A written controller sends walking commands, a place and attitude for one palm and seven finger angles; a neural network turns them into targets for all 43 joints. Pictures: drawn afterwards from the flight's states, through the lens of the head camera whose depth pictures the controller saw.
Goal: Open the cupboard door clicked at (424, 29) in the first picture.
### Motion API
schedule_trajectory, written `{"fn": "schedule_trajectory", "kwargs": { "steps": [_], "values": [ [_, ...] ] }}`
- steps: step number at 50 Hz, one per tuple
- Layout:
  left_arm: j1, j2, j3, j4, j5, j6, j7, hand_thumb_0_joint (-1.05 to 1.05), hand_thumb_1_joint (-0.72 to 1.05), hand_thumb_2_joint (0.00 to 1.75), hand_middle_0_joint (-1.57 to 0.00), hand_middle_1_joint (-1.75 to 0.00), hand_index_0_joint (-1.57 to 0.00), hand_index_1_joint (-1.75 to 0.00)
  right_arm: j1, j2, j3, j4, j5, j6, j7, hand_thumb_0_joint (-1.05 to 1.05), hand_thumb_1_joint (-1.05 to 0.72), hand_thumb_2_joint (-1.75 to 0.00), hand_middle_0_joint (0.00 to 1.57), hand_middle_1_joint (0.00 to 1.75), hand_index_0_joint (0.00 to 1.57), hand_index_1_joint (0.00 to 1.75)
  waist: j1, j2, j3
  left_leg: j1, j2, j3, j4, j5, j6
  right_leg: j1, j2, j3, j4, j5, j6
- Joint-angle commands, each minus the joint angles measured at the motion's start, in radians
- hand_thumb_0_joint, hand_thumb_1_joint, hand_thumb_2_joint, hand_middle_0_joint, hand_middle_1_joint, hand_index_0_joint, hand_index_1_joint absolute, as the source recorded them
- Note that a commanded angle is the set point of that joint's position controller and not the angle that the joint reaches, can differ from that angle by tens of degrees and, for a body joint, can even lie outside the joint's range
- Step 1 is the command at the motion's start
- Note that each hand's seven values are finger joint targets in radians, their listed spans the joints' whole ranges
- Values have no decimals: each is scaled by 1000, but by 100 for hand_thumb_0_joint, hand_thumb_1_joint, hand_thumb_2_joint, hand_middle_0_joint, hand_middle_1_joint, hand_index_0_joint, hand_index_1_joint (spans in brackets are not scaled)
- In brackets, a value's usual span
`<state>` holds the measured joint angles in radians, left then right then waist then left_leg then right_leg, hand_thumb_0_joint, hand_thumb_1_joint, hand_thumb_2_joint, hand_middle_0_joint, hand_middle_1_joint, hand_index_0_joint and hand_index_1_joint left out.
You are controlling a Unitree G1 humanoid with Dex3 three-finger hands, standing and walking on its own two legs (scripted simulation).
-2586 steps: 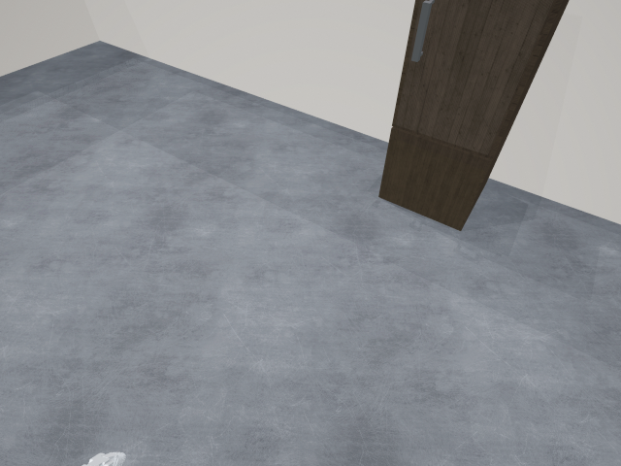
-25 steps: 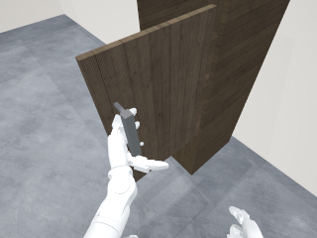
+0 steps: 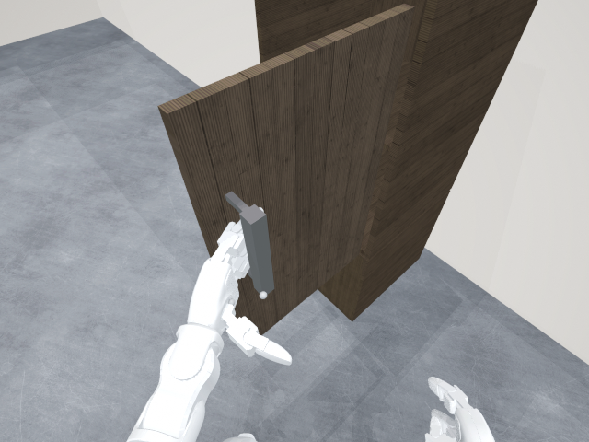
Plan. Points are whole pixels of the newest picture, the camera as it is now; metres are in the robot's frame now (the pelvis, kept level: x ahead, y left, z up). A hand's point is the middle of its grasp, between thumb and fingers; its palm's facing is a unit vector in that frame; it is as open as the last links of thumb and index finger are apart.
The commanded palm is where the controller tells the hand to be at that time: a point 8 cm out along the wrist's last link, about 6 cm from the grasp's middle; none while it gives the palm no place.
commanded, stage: slide the hand sideways off the handle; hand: left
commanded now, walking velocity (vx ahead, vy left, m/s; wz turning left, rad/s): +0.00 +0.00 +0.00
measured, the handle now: (250, 247) +0.36 +0.08 +0.07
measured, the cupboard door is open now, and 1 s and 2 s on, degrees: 90 90 90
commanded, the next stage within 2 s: draw the hand back to the body in 0.76 s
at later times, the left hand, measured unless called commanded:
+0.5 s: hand (217, 328) +0.24 +0.11 +0.07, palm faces -0.14 -0.99 -0.04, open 16.2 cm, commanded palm +0.22 +0.18 +0.07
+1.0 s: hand (178, 332) +0.23 +0.15 +0.08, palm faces -0.14 -0.99 -0.04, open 16.3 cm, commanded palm +0.21 +0.21 +0.09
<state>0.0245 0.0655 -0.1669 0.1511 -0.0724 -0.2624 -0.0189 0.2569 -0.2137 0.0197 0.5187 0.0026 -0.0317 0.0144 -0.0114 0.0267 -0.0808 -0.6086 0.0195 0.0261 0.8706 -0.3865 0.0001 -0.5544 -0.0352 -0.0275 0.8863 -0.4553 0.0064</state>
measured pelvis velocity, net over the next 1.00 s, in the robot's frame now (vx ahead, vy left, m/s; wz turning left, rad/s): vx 0.01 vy -0.01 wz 0.02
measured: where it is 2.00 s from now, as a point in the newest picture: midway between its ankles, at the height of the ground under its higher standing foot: outside the picture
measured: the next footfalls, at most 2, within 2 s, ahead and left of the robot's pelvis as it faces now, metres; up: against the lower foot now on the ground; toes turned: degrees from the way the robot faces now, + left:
none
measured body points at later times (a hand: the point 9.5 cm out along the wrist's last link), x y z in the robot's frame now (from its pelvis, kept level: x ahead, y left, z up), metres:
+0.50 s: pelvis +0.01 -0.02 -0.01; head +0.04 -0.04 +0.44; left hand +0.24 +0.16 +0.07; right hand +0.20 -0.24 -0.09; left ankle +0.03 +0.12 -0.69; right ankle +0.00 -0.12 -0.69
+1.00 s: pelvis +0.01 -0.01 -0.01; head +0.04 -0.02 +0.44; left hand +0.24 +0.20 +0.08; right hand +0.18 -0.24 -0.08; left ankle +0.03 +0.12 -0.69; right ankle +0.00 -0.12 -0.69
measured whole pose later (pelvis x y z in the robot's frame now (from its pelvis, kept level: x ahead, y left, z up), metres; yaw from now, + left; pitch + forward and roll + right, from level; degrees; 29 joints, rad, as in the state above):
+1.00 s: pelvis +0.01 -0.01 -0.01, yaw +1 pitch +8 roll -1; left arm 0.33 0.25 0.10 -0.11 -0.28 -0.22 -0.31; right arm 0.27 -0.24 0.03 0.50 0.03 -0.15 -0.06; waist -0.01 0.05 -0.10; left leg -0.66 0.04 -0.02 0.95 -0.43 -0.02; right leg -0.58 -0.01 -0.07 0.93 -0.49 -0.01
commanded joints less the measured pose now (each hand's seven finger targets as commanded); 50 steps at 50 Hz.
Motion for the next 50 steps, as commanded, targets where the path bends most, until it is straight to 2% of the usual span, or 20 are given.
{"fn": "schedule_trajectory", "kwargs": {
  "steps": [1, 6, 11, 12, 16, 18, 21, 23, 24, 27, 29, 31, 33, 37, 40, 43, 44, 46, 48, 50],
  "values": [
    [-151, 69, 65, -277, -6, -58, -14, 0, -50, 30, -15, -30, -15, -30, -95, -107, -39, -171, 5, -52, -16, 0, -90, -90, 20, 30, 20, 30, 9, -46, -204, 175, -19, -37, -127, 118, 11, 23, 51, -26, -134, 208, -33],
    [-37, 103, 118, -347, -52, -56, -48, 0, -50, 30, -15, -30, -15, -30, -97, -105, -35, -175, 10, -69, -28, 0, -90, -90, 20, 30, 20, 30, 12, -48, -209, 172, -20, -36, -114, 162, 10, 47, 56, -30, -126, 269, -30],
    [16, 105, 117, -397, -71, -54, -85, 0, -50, 30, -15, -30, -15, -30, -92, -106, -35, -177, 10, -89, -32, 0, -90, -90, 20, 30, 20, 30, 0, -36, -205, 164, -27, -36, -88, 181, 12, 35, 54, -28, -116, 307, -25],
    [37, 127, 142, -385, -76, -53, -93, 0, -50, 30, -15, -30, -15, -30, -88, -110, -37, -175, 9, -91, -35, 0, -90, -90, 20, 30, 20, 30, 0, -62, -202, 155, -27, -36, -85, 177, 12, 38, 54, -25, -118, 309, -23],
    [117, 173, 202, -400, -103, -53, -133, 0, -50, 30, -15, -30, -15, -30, -87, -114, -38, -180, 11, -96, -43, 0, -90, -90, 20, 30, 20, 30, 9, -74, -208, 133, -32, -29, -68, 195, 15, 67, 51, -13, -116, 349, -19],
    [145, 175, 211, -429, -118, -55, -155, 0, -50, 30, -15, -30, -15, -30, -90, -113, -38, -188, 13, -100, -46, 0, -90, -90, 20, 30, 20, 30, 12, -47, -212, 131, -36, -25, -60, 207, 15, 71, 49, -9, -112, 371, -17],
    [147, 208, 247, -419, -139, -58, -181, 0, -50, 30, -15, -30, -15, -30, -89, -119, -36, -183, 15, -105, -53, 0, -90, -90, 20, 30, 20, 30, 1, -57, -175, 100, -37, -28, -46, 178, 14, 57, 47, 3, -120, 344, -14],
    [166, 216, 261, -449, -154, -67, -200, 0, -50, 30, -15, -30, -15, -30, -87, -120, -39, -189, 16, -113, -56, 0, -90, -90, 20, 30, 20, 30, 6, -30, -200, 106, -38, -30, -39, 191, 13, 66, 45, 6, -113, 360, -14],
    [200, 240, 290, -447, -162, -68, -205, 0, -50, 30, -15, -30, -15, -30, -84, -123, -41, -189, 16, -116, -58, 0, -90, -90, 20, 30, 20, 30, 13, -47, -210, 103, -39, -29, -33, 203, 14, 81, 45, 13, -113, 378, -14],
    [212, 260, 322, -436, -189, -72, -236, 0, -50, 30, -15, -30, -15, -30, -82, -127, -40, -189, 18, -121, -65, 0, -90, -90, 20, 30, 20, 30, 5, -75, -193, 61, -41, -29, -14, 172, 11, 84, 32, 45, -129, 375, 2],
    [249, 267, 329, -431, -197, -75, -260, 0, -50, 30, -15, -30, -15, -30, -83, -131, -41, -190, 21, -125, -68, 0, -90, -90, 20, 30, 20, 30, 4, -61, -179, 52, -39, -28, -11, 168, 12, 80, 33, 49, -133, 356, 1],
    [220, 274, 331, -424, -210, -79, -283, 0, -50, 30, -15, -30, -15, -30, -81, -135, -39, -188, 23, -131, -74, 0, -90, -90, 20, 30, 20, 30, -10, -65, -153, 34, -39, -31, 1, 144, 12, 56, 28, 61, -143, 326, 6],
    [186, 293, 343, -429, -221, -84, -305, 0, -50, 30, -15, -30, -15, -30, -81, -141, -40, -185, 24, -141, -81, 0, -90, -90, 20, 30, 20, 30, -11, -38, -163, 34, -37, -34, 6, 129, 12, 38, 31, 64, -145, 271, 1],
    [156, 293, 342, -410, -243, -80, -331, 0, -50, 30, -15, -30, -15, -30, -81, -147, -38, -180, 28, -163, -92, 0, -90, -90, 20, 30, 20, 30, -17, -42, -162, 29, -35, -39, 17, 104, 14, 14, 31, 71, -158, 192, -1],
    [152, 299, 354, -393, -249, -75, -333, 0, -50, 30, -15, -30, -15, -30, -81, -149, -39, -174, 29, -179, -96, 0, -90, -90, 20, 30, 20, 30, -5, -42, -175, 35, -32, -45, 9, 113, 13, 16, 36, 58, -147, 185, -6],
    [162, 295, 342, -413, -241, -62, -324, 0, -50, 30, -15, -30, -15, -30, -78, -149, -39, -177, 31, -187, -94, 0, -90, -90, 20, 30, 20, 30, 1, -2, -192, 62, -32, -47, -7, 128, 14, 8, 43, 31, -128, 202, -12],
    [180, 322, 369, -423, -238, -55, -313, 0, -50, 30, -15, -30, -15, -30, -78, -149, -40, -177, 31, -186, -93, 0, -90, -90, 20, 30, 20, 30, 13, -7, -202, 66, -30, -49, -16, 139, 15, 25, 47, 26, -125, 208, -15],
    [234, 312, 368, -489, -236, -43, -297, 0, -50, 30, -15, -30, -15, -30, -82, -138, -40, -196, 35, -189, -90, 0, -90, -90, 20, 30, 20, 30, 29, 20, -236, 113, -29, -48, -45, 163, 15, 48, 51, 1, -116, 248, -17],
    [259, 315, 371, -541, -229, -27, -278, 0, -50, 30, -15, -30, -15, -30, -83, -132, -35, -200, 38, -188, -86, 0, -90, -90, 20, 30, 20, 30, 31, 60, -222, 137, -27, -52, -68, 180, 12, 50, 56, -21, -108, 269, -21],
    [300, 312, 379, -537, -227, -3, -263, 0, -50, 30, -15, -30, -15, -30, -87, -129, -36, -201, 37, -184, -86, 0, -90, -90, 20, 30, 20, 30, 27, 0, -194, 130, -24, -53, -76, 182, 14, 59, 60, -26, -122, 280, -15]
  ]
}}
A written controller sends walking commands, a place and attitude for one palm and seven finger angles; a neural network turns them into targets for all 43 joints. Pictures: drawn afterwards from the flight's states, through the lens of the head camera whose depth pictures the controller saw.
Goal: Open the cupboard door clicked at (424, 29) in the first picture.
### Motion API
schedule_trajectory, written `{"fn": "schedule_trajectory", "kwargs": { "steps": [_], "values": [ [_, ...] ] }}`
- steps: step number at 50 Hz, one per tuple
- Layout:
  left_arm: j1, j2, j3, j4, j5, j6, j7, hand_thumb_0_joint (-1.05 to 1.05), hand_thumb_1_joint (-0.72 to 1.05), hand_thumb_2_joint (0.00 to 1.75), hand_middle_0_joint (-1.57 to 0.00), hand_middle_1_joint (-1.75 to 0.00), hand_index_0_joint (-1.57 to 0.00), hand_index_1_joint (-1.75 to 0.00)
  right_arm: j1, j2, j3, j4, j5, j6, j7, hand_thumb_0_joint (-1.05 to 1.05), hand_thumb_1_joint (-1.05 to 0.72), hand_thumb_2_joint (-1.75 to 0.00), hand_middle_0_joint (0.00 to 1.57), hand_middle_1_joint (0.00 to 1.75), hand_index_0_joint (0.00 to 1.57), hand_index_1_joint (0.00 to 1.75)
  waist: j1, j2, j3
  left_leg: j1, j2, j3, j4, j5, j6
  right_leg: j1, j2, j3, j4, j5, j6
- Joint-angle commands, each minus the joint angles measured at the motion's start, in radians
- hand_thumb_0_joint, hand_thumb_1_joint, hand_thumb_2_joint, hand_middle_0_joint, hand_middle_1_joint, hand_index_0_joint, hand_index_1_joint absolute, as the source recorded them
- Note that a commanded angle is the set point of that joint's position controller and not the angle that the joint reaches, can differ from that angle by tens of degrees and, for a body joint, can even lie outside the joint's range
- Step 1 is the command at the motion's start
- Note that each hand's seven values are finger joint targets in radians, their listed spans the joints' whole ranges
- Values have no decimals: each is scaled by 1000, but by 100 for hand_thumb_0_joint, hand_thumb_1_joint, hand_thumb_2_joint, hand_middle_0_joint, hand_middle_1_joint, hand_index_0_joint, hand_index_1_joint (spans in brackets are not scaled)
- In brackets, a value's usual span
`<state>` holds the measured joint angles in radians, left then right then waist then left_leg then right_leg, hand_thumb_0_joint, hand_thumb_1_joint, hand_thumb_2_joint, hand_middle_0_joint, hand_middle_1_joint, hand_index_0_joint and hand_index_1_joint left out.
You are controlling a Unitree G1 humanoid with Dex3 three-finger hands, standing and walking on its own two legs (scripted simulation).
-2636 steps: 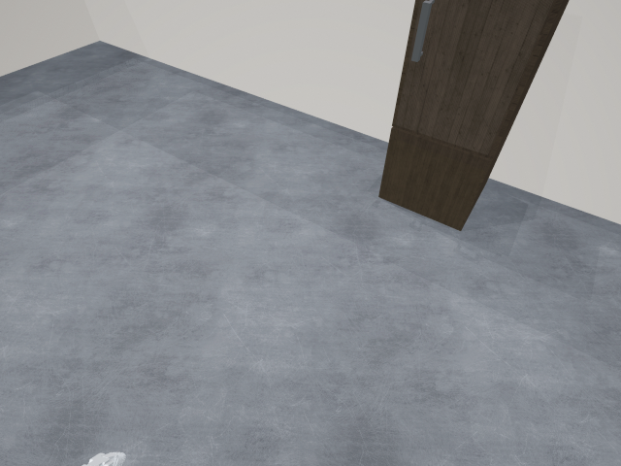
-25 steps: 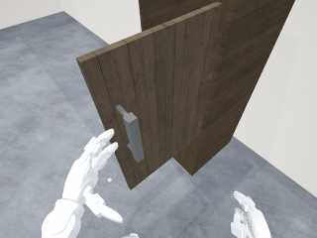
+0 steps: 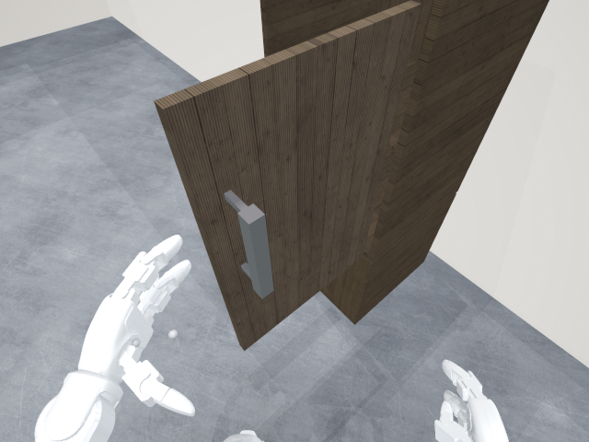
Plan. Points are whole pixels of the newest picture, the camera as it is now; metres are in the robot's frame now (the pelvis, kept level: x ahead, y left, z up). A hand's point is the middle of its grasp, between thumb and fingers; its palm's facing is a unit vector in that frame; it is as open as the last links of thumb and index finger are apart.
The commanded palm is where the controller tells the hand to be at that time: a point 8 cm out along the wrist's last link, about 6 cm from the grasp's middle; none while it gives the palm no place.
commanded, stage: draw the hand back to the body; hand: left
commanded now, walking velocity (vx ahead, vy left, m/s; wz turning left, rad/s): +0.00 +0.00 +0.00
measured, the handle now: (249, 247) +0.36 +0.08 +0.08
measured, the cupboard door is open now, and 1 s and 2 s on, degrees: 90 90 90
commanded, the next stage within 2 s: step back with the hand held close in 1.44 s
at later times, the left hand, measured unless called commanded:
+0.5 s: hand (95, 331) +0.21 +0.21 +0.14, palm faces +0.15 -0.96 -0.25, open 15.4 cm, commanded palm +0.17 +0.26 +0.16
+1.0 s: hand (22, 279) +0.23 +0.26 +0.20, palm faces +0.40 -0.82 -0.41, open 9.8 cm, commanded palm +0.18 +0.30 +0.22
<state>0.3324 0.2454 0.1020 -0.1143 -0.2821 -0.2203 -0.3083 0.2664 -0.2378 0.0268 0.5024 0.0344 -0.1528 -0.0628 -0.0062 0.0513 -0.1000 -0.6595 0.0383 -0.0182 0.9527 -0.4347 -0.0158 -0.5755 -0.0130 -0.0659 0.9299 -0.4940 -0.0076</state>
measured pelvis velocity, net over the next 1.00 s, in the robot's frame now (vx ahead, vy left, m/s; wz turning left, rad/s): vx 0.03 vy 0.01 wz -0.03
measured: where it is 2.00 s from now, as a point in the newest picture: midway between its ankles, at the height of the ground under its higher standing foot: outside the picture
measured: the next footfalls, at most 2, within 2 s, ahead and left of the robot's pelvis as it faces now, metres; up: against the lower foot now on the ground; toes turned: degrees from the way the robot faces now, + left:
none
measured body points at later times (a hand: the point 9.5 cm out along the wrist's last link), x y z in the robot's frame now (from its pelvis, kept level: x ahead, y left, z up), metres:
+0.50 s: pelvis +0.01 +0.01 +0.03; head +0.00 +0.00 +0.48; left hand +0.19 +0.26 +0.15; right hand +0.20 -0.20 -0.03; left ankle +0.03 +0.13 -0.69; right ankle -0.01 -0.12 -0.69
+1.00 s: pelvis +0.03 +0.01 +0.06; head +0.02 -0.01 +0.50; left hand +0.20 +0.30 +0.22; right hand +0.22 -0.21 -0.03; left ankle +0.03 +0.13 -0.69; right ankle -0.01 -0.12 -0.69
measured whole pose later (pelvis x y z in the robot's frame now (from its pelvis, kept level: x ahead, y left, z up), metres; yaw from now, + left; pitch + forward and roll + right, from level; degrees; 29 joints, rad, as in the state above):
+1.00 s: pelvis +0.03 +0.01 +0.06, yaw -2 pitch -3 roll +0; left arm 0.48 0.33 0.29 -0.38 -0.04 -0.06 0.12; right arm 0.19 -0.22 0.03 0.64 -0.01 -0.11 -0.08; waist 0.07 0.06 0.01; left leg -0.13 0.02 0.04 0.44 -0.26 0.00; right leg -0.06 -0.02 -0.02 0.41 -0.29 0.02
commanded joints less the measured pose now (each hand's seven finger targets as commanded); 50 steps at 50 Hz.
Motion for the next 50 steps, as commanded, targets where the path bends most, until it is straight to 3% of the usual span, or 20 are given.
{"fn": "schedule_trajectory", "kwargs": {
  "steps": [1, 4, 5, 11, 18, 19, 20, 21, 23, 24, 26, 31, 33, 34, 37, 40, 46, 50],
  "values": [
    [14, 129, 116, -281, -19, -39, 28, 0, -50, 30, -15, -30, -15, -30, -96, -103, -44, -184, 7, -61, -8, 0, -90, -90, 20, 30, 20, 30, 24, -17, -172, 186, -43, -9, -166, 226, 27, 85, 38, 9, -169, 317, -2],
    [55, 134, 128, -294, -22, -14, 25, 0, -50, 30, -15, -30, -15, -30, -104, -104, -40, -183, 9, -55, -8, 0, -90, -90, 20, 30, 20, 30, 22, -31, -135, 193, -41, -10, -180, 228, 28, 93, 44, -1, -185, 316, -2],
    [37, 120, 105, -317, -24, -11, 19, 0, -50, 30, -15, -30, -15, -30, -105, -107, -37, -189, 9, -58, -9, 0, -90, -90, 20, 30, 20, 30, 13, -27, -122, 200, -42, -11, -187, 214, 28, 83, 42, -2, -190, 306, 1],
    [-10, 139, 112, -381, -39, 11, -6, 0, -50, 30, -15, -30, -15, -30, -107, -115, -24, -182, 12, -78, -21, 0, -90, -90, 20, 30, 20, 30, 2, 2, -88, 243, -37, -30, -219, 171, 28, 77, 47, -12, -223, 248, -1],
    [10, 176, 176, -393, -55, 69, -30, 0, -32, 37, -16, -30, -16, -30, -129, -114, -15, -168, 16, -94, -28, 0, -90, -90, 20, 30, 20, 30, 29, 29, -92, 292, -40, -28, -256, 218, 26, 145, 44, -17, -258, 301, -3],
    [-18, 272, 195, -489, 100, 76, 155, 0, -29, 39, -16, -30, -16, -30, -136, -96, -16, -165, -5, -81, -48, 0, -90, -90, 20, 30, 20, 30, 75, -2, -66, 285, -36, -6, -305, 173, 27, 160, 29, 32, -339, 248, -14],
    [48, 165, 133, -468, 116, 100, 235, 0, -26, 40, -16, -30, -16, -30, -139, -79, -7, -161, -14, -76, -56, 0, -90, -90, 20, 30, 20, 30, 46, -20, 9, 291, -34, 1, -327, 135, 26, 137, 23, 32, -372, 211, -9],
    [92, 138, 111, -447, 147, 116, 290, 0, -22, 42, -16, -30, -16, -30, -124, -76, -6, -141, -14, -65, -57, 0, -90, -90, 20, 30, 20, 30, 42, -3, 27, 306, -29, 3, -343, 127, 25, 155, 18, 24, -383, 200, -7],
    [91, 169, 130, -480, 190, 126, 359, 0, -15, 45, -16, -30, -16, -30, -133, -82, -7, -130, -19, -48, -56, 0, -90, -90, 20, 30, 20, 30, 44, 19, 12, 344, -25, 8, -369, 147, 26, 196, 15, 22, -407, 210, -9],
    [103, 192, 147, -481, 204, 126, 384, 0, -12, 47, -16, -30, -16, -30, -140, -86, -9, -119, -24, -47, -57, 0, -90, -90, 20, 30, 20, 30, 50, -7, 6, 360, -24, 10, -382, 172, 29, 229, 16, 24, -425, 233, -10],
    [94, 188, 140, -504, 224, 124, 412, 0, -5, 50, -17, -30, -17, -30, -147, -84, -10, -109, -28, -46, -59, 0, -90, -90, 20, 30, 20, 30, 46, 21, -18, 414, -24, 21, -405, 219, 32, 267, 8, 25, -440, 280, -7],
    [43, 199, 159, -478, 247, 117, 446, 0, 13, 57, -17, -30, -17, -30, -171, -87, -12, -74, -36, -45, -62, 0, -90, -90, 20, 30, 20, 30, 46, -9, 34, 483, -20, 24, -481, 247, 32, 319, 11, 17, -505, 292, -3],
    [42, 204, 175, -485, 254, 107, 452, 0, 20, 60, -18, -30, -18, -30, -175, -87, -16, -62, -37, -50, -59, 0, -90, -90, 20, 30, 20, 30, 52, 21, 24, 513, -19, 25, -504, 283, 30, 351, 11, 16, -512, 320, -6],
    [61, 217, 191, -477, 253, 105, 455, 0, 23, 62, -18, -30, -18, -30, -179, -92, -16, -55, -41, -52, -57, 0, -90, -90, 20, 30, 20, 30, 59, -5, 15, 519, -18, 25, -513, 306, 31, 380, 11, 14, -521, 343, -8],
    [79, 214, 205, -489, 252, 100, 454, 0, 34, 66, -18, -30, -18, -30, -183, -90, -20, -45, -42, -50, -48, 0, -90, -90, 20, 30, 20, 30, 64, 6, 7, 551, -16, 34, -531, 386, 30, 419, 10, 13, -526, 413, -6],
    [106, 227, 243, -465, 244, 101, 451, 0, 44, 70, -18, -30, -18, -30, -192, -88, -27, -36, -41, -39, -41, 0, -90, -90, 20, 30, 20, 30, 70, -27, 36, 554, -13, 44, -548, 417, 29, 445, 11, 16, -547, 451, -3],
    [65, 251, 297, -486, 238, 94, 446, 0, 65, 80, -19, -30, -19, -30, -199, -88, -37, -27, -41, -19, -33, 0, -90, -90, 20, 30, 20, 30, 72, 15, 37, 597, -12, 59, -560, 477, 28, 467, 13, 22, -572, 504, 0],
    [58, 266, 331, -478, 233, 90, 448, 0, 80, 86, -20, -30, -20, -30, -200, -87, -43, -20, -41, -15, -31, 0, -90, -90, 20, 30, 20, 30, 73, 11, 33, 617, -10, 66, -562, 494, 31, 476, 13, 27, -583, 527, 1]
  ]
}}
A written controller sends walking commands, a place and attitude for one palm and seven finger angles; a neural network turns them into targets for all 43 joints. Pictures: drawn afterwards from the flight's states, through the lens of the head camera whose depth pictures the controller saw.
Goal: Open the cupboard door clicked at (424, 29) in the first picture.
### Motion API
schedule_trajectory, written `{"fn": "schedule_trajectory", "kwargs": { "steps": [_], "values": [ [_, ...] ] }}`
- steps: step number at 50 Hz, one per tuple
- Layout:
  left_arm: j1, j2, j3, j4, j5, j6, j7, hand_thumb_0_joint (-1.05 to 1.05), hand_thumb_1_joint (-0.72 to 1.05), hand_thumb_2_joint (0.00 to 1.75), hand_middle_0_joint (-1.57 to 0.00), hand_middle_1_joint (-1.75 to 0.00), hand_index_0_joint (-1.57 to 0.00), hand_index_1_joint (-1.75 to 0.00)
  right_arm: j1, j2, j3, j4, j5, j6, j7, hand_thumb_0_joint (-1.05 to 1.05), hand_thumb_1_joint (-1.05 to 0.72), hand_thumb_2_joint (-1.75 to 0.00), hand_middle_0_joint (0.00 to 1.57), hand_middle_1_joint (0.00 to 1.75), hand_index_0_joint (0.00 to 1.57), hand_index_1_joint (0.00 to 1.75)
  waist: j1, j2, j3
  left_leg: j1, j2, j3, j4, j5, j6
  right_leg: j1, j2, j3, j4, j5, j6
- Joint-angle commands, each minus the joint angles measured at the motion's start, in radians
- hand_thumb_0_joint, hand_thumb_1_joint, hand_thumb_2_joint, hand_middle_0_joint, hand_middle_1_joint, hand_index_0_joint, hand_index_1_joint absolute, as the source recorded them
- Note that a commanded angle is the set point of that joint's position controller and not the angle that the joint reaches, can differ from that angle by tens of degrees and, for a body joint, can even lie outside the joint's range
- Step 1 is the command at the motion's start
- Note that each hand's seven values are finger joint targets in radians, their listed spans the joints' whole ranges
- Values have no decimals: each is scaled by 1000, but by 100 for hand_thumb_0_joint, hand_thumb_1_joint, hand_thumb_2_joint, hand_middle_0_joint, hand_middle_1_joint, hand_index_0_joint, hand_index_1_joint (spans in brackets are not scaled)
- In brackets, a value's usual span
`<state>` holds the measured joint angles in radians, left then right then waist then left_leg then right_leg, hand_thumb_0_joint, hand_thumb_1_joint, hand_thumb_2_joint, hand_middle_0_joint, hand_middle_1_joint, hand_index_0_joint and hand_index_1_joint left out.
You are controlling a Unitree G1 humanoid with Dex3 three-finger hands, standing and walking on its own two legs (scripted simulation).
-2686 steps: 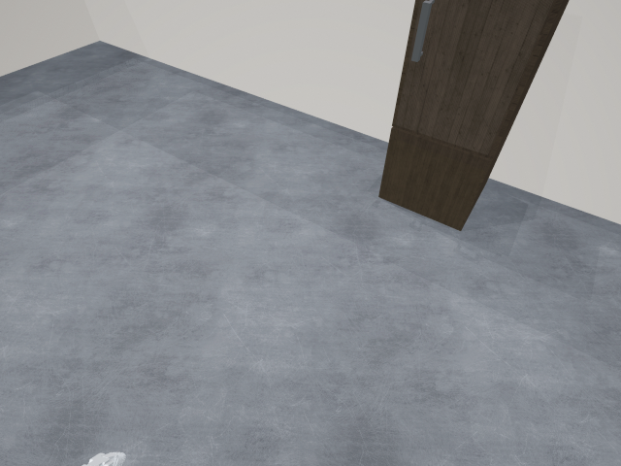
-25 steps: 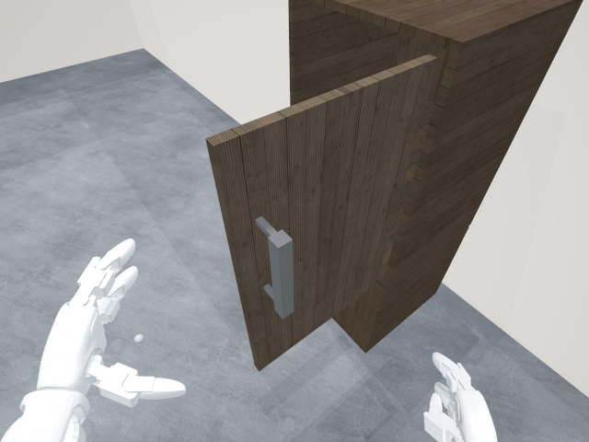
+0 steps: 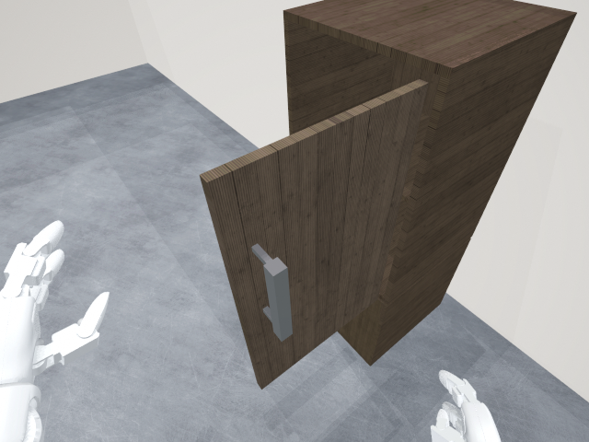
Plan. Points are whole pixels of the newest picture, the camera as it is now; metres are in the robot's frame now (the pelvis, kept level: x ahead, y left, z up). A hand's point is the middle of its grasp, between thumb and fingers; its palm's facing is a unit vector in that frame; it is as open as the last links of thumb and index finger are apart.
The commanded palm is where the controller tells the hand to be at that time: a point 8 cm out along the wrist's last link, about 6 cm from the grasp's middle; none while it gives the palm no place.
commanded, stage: draw the hand back to the body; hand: left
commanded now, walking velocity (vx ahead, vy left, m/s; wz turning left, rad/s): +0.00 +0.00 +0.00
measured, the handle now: (271, 294) +0.32 +0.08 +0.02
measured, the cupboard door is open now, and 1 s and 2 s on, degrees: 90 90 90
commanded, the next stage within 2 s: step back with the hand held close in 0.44 s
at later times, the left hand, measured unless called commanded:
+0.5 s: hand (81, 320) +0.19 +0.25 +0.15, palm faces +0.46 -0.79 -0.40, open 7.4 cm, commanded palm +0.14 +0.29 +0.17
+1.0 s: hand (46, 353) +0.15 +0.27 +0.15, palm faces +0.34 -0.79 -0.52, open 7.4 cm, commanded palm +0.09 +0.31 +0.17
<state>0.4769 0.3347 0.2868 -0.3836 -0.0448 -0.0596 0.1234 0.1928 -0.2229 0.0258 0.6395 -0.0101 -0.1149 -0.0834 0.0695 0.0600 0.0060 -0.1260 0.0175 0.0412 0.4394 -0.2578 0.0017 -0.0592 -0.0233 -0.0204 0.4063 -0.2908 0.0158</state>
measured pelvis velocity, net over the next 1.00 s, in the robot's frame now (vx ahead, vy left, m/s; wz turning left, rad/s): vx -0.06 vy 0.01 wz -0.03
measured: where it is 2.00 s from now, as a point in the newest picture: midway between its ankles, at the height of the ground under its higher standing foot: outside the picture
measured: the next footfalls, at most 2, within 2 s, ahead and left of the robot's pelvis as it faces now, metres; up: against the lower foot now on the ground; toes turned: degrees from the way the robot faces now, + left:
right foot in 1.70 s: -0.23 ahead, -0.08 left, +0.00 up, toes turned -6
left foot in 1.84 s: -0.10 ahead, +0.09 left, +0.00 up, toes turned -2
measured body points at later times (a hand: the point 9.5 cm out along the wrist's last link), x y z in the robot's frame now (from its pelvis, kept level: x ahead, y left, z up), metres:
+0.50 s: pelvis +0.00 -0.01 +0.00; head -0.02 -0.04 +0.45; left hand +0.16 +0.29 +0.18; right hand +0.19 -0.23 -0.09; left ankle -0.01 +0.12 -0.74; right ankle -0.04 -0.13 -0.74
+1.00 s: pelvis -0.06 +0.01 +0.00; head -0.04 +0.01 +0.45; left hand +0.13 +0.31 +0.18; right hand +0.12 -0.24 -0.08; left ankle -0.01 +0.12 -0.74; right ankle -0.04 -0.13 -0.74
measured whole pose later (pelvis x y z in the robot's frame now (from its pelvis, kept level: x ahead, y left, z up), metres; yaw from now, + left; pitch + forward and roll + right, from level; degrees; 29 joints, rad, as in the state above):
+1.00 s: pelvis -0.06 +0.01 +0.00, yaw -2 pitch +0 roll -1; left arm 0.56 0.43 0.39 -0.49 -0.04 -0.14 0.13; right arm 0.17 -0.23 -0.02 0.55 0.01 0.00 -0.09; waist 0.01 0.02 0.05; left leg -0.29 0.03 0.07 0.47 -0.18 0.02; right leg -0.24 -0.02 0.01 0.44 -0.20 0.03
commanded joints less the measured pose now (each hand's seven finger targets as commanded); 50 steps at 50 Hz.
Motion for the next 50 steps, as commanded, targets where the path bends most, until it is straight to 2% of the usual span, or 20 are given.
{"fn": "schedule_trajectory", "kwargs": {
  "steps": [1, 3, 7, 13, 15, 18, 21, 25, 27, 28, 29, 30, 31, 32, 34, 38, 39, 43, 47, 50],
  "values": [
    [-96, 185, 159, -206, -6, -70, 16, 0, 83, 87, -20, -30, -20, -30, -127, -103, -42, -156, 2, -50, -11, 0, -90, -90, 20, 30, 20, 30, 0, -4, -72, 81, 10, 5, -53, 315, 12, -37, 25, -21, -61, 322, -22],
    [-120, 199, 178, -213, -8, -75, 17, 0, 90, 90, -20, -30, -20, -30, -129, -103, -45, -153, 2, -50, -11, 0, -90, -90, 20, 30, 20, 30, 0, -8, -74, 87, 8, 6, -53, 319, 13, -35, 26, -20, -64, 329, -21],
    [-103, 158, 139, -165, -11, -69, 5, 0, 90, 90, -20, -30, -20, -30, -133, -106, -50, -153, 3, -39, -7, 0, -90, -90, 20, 30, 20, 30, -4, -36, -49, 92, 9, 15, -59, 302, 19, -44, 26, -19, -80, 326, -15],
    [-126, 197, 168, -210, -6, -79, 10, 0, 90, 90, -20, -30, -20, -30, -140, -105, -52, -153, -1, -47, -8, 0, -90, -90, 20, 30, 20, 30, 4, -10, -91, 107, 2, 15, -57, 306, 20, -26, 24, -12, -79, 338, -17],
    [-123, 191, 162, -211, -5, -80, 12, 0, 90, 90, -20, -30, -20, -30, -142, -101, -49, -149, 0, -50, -8, 0, -90, -90, 20, 30, 20, 30, 2, 13, -76, 104, 2, 13, -62, 294, 16, -29, 23, -13, -84, 323, -19],
    [-112, 193, 168, -201, -7, -82, 11, 0, 90, 90, -20, -30, -20, -30, -143, -101, -51, -148, 0, -52, -10, 0, -90, -90, 20, 30, 20, 30, 4, -9, -67, 103, 2, 15, -62, 294, 18, -33, 26, -13, -88, 328, -17],
    [-115, 186, 162, -196, -7, -83, 9, 0, 90, 90, -20, -30, -20, -30, -144, -100, -52, -143, 1, -55, -11, 0, -90, -90, 20, 30, 20, 30, 1, 13, -59, 106, 4, 20, -64, 279, 17, -42, 25, -11, -93, 314, -16],
    [-110, 179, 157, -172, -10, -85, 6, 0, 90, 90, -20, -30, -20, -30, -145, -102, -54, -141, 0, -55, -10, 0, -90, -90, 20, 30, 20, 30, 0, -38, -43, 102, 4, 19, -67, 268, 21, -45, 27, -9, -104, 311, -13],
    [-124, 183, 158, -184, -9, -88, 4, 0, 90, 90, -20, -30, -20, -30, -146, -102, -55, -140, 1, -57, -9, 0, -90, -90, 20, 30, 20, 30, 0, -12, -49, 108, 3, 23, -68, 260, 21, -49, 26, -6, -106, 302, -13],
    [-187, 230, 188, -295, -8, -106, 9, 0, 90, 90, -20, -30, -20, -30, -153, -101, -54, -149, 0, -67, -9, 0, -90, -90, 20, 30, 20, 30, 7, 15, -102, 122, -1, 17, -63, 265, 21, -27, 23, -2, -102, 310, -15],
    [-364, 395, 345, -327, 12, -159, 25, 0, 90, 90, -20, -30, -20, -30, -134, -100, -32, -185, 12, -45, -8, 0, -90, -90, 20, 30, 20, 30, -41, 41, 25, 43, 6, 2, -35, 199, 23, -135, -14, 62, -148, 368, -20],
    [-163, 275, 266, -201, -1, -155, 8, 0, 90, 90, -20, -30, -20, -30, -146, -105, -46, -157, 3, -29, -12, 0, -90, -90, 20, 30, 20, 30, -47, -54, -8, 28, 15, -8, -9, 205, 27, -138, -34, 59, -137, 419, -20],
    [-49, 214, 216, -157, 0, -143, -3, 0, 90, 90, -20, -30, -20, -30, -138, -114, -55, -172, 5, -12, -9, 0, -90, -90, 20, 30, 20, 30, -50, -67, -30, 40, 17, 1, 1, 232, 27, -137, -38, 60, -121, 462, -19],
    [-14, 194, 192, -173, 1, -139, -9, 0, 90, 90, -20, -30, -20, -30, -137, -120, -58, -183, 3, 2, -7, 0, -90, -90, 20, 30, 20, 30, -53, -55, -51, 39, 23, 8, 0, 260, 25, -134, -40, 51, -107, 478, -14],
    [21, 195, 194, -190, 0, -141, -8, 0, 90, 90, -20, -30, -20, -30, -136, -125, -66, -192, 3, 20, -9, 0, -90, -90, 20, 30, 20, 30, -52, -26, -98, 40, 34, 10, -6, 329, 23, -114, -39, 33, -79, 496, -9],
    [45, 245, 236, -229, 0, -137, 3, 0, 90, 90, -20, -30, -20, -30, -128, -119, -76, -220, 13, 51, -15, 0, -90, -90, 20, 30, 20, 30, -55, -83, -163, 46, 52, 17, 3, 402, 19, -110, -33, 32, -40, 545, 1],
    [45, 258, 245, -242, -1, -137, 8, 0, 90, 90, -20, -30, -20, -30, -134, -121, -77, -222, 13, 56, -19, 0, -90, -90, 20, 30, 20, 30, -53, -51, -166, 35, 52, 11, 0, 413, 18, -101, -35, 29, -31, 543, -2],
    [64, 271, 261, -292, 0, -140, 21, 0, 90, 90, -20, -30, -20, -30, -125, -117, -80, -246, 17, 64, -21, 0, -90, -90, 20, 30, 20, 30, -51, -40, -177, -3, 60, 6, -8, 407, 16, -99, -22, 32, 3, 509, 1],
    [77, 268, 262, -316, 1, -150, 32, 0, 90, 90, -20, -30, -20, -30, -119, -119, -81, -254, 18, 56, -21, 0, -90, -90, 20, 30, 20, 30, -52, 6, -146, -77, 69, -11, -32, 279, 19, -115, -13, 39, 13, 377, 3],
    [78, 258, 259, -327, 10, -164, 40, 0, 90, 90, -20, -30, -20, -30, -113, -123, -80, -257, 19, 42, -17, 0, -90, -90, 20, 30, 20, 30, -56, 42, -105, -186, 82, -38, -83, 55, 29, -105, 1, 39, 26, 220, 0]
  ]
}}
